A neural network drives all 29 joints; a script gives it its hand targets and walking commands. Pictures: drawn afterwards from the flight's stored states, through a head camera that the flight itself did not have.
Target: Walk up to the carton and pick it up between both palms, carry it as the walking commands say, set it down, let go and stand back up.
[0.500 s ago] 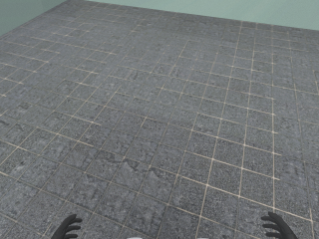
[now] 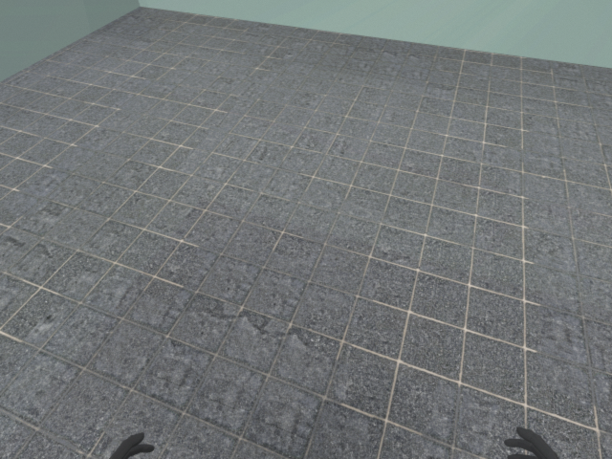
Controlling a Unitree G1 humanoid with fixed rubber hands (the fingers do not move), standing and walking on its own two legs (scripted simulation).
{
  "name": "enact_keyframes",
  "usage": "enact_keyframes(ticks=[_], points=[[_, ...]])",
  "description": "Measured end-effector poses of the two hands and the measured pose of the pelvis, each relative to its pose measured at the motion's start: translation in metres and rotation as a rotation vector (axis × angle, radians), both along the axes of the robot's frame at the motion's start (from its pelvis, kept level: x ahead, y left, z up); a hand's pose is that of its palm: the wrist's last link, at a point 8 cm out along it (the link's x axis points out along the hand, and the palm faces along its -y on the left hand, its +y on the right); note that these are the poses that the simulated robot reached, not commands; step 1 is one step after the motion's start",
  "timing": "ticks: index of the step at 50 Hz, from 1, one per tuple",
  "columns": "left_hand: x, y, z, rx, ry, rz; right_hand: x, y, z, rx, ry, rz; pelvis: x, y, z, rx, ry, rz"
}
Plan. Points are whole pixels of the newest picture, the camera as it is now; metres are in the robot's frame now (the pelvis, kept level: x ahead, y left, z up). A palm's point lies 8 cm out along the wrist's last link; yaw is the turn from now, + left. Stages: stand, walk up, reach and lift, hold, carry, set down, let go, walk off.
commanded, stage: stand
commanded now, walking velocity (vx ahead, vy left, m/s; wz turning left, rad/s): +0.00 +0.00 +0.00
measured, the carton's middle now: out of the picture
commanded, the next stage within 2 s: walk up in 0.56 s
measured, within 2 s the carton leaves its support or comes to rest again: neither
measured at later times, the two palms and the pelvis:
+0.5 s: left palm out of the picture +0.08 +0.29 -0.10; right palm out of the picture +0.10 -0.30 -0.09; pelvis +0.00 +0.00 +0.02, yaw +0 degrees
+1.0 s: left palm out of the picture +0.10 +0.34 -0.10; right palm out of the picture +0.11 -0.30 -0.08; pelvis -0.01 +0.02 +0.00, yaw +2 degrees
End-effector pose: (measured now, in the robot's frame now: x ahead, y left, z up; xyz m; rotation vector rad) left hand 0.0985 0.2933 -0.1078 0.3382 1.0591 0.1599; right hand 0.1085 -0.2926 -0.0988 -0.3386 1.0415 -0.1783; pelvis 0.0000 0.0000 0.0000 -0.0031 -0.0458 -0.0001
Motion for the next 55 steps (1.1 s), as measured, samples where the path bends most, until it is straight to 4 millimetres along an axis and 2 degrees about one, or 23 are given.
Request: enact_keyframes(ticks=[29,40,44,48,51,55], points=[[-0.016,-0.001,0.009,0.002,0.08,0.038,-0.013,-0.005,0.003,0.012,0.088,-0.027,0.0,-0.004,0.016,0.001,-0.003,0.009],[-0.013,-0.001,0.008,0.003,0.088,0.036,-0.012,-0.008,0.005,0.008,0.093,-0.034,0.002,-0.004,0.016,0.001,0.006,0.007],[-0.005,0.012,0.01,0.023,0.05,-0.001,-0.003,-0.015,0.006,-0.018,0.065,-0.001,-0.006,0.001,0.008,-0.012,0.035,0.022],[0.001,0.036,0.008,0.047,0.013,-0.027,0.003,-0.013,0.013,-0.057,0.036,0.037,-0.012,0.013,0.0,-0.019,0.055,0.029],[0.008,0.048,0.006,0.048,-0.001,-0.024,-0.002,-0.01,0.02,-0.083,0.026,0.039,-0.014,0.019,-0.002,0.008,0.058,0.016],[0.014,0.05,0.009,0.039,0.007,-0.064,-0.008,-0.01,0.034,-0.103,-0.018,0.02,-0.014,0.022,0.003,0.017,0.063,-0.008]])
